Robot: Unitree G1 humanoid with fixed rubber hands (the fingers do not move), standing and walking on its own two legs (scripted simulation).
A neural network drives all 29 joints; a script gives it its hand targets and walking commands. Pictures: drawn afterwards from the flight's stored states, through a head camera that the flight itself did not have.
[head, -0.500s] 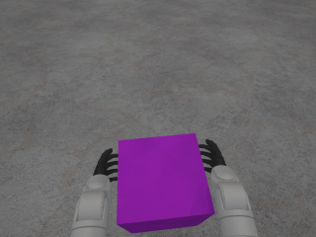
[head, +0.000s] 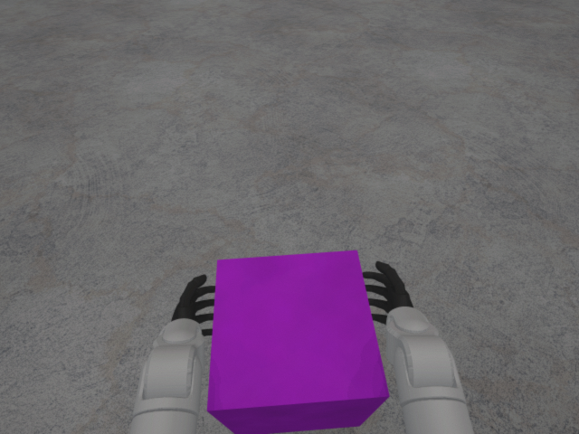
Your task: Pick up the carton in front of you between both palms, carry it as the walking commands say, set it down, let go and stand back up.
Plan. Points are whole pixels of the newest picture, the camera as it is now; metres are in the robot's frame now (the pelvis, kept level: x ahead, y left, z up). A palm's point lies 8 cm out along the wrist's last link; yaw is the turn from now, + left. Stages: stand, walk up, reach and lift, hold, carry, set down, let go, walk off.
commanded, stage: carry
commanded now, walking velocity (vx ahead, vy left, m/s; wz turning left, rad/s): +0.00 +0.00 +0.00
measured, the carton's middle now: (293, 349) +0.29 +0.00 -0.07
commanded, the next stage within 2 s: none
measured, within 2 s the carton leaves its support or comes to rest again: neither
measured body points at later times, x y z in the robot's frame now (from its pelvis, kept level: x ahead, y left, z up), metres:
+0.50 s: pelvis -0.02 +0.01 -0.01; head -0.05 +0.02 +0.44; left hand +0.27 +0.17 +0.01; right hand +0.28 -0.13 +0.03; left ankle -0.08 +0.12 -0.74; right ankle +0.01 -0.10 -0.74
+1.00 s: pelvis -0.06 +0.01 +0.00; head -0.09 +0.00 +0.45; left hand +0.23 +0.16 +0.02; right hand +0.24 -0.14 +0.03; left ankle -0.08 +0.12 -0.74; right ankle +0.01 -0.10 -0.74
